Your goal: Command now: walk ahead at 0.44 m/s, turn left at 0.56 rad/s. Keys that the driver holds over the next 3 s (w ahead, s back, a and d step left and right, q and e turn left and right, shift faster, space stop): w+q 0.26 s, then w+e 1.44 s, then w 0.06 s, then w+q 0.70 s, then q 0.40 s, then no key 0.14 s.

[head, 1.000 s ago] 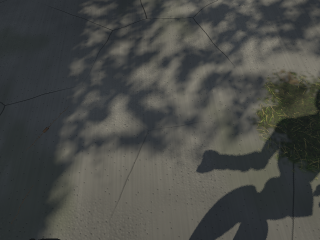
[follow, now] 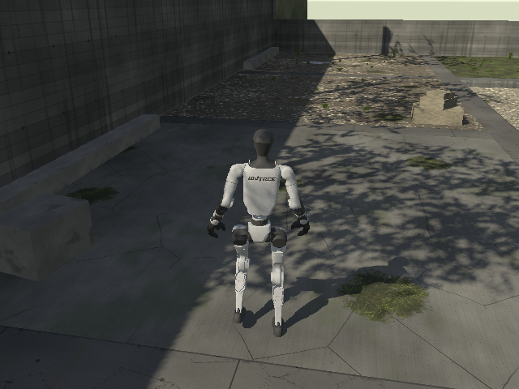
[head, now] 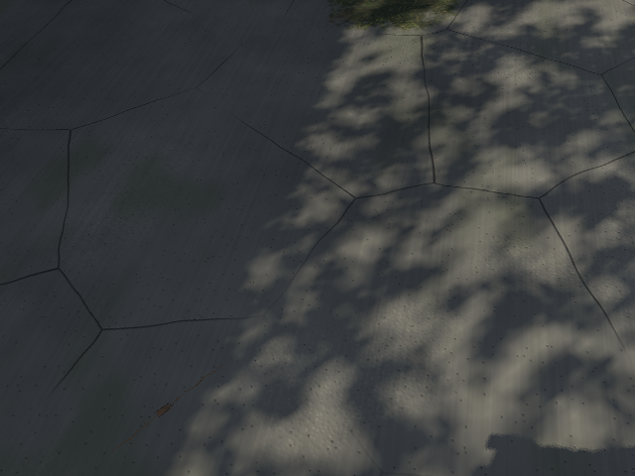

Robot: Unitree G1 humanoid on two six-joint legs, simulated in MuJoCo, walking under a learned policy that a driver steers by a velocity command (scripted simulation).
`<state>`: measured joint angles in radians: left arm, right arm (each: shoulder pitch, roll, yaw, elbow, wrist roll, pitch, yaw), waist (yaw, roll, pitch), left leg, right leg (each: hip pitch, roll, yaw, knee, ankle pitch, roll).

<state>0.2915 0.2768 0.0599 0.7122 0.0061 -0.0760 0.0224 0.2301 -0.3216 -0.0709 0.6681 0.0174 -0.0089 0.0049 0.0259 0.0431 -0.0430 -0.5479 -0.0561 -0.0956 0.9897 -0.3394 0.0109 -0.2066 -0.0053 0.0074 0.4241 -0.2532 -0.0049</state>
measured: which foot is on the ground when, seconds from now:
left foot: up 0.00-0.32, down 0.34-0.88, up 0.90-1.00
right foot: down 0.00-0.34, up 0.36-0.86, down 0.88-1.00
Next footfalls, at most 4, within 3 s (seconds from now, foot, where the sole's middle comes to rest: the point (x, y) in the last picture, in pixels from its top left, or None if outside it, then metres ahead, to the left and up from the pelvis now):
0.34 left None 0.29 0.20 -0.78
0.88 right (353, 436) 0.63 0.01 -0.78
1.34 left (285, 324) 0.93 0.18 -0.78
1.86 right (429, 282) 1.06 -0.20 -0.78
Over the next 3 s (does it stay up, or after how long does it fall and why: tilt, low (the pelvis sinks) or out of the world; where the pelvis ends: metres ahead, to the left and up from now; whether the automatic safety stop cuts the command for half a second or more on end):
stays up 1.48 -0.23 -0.01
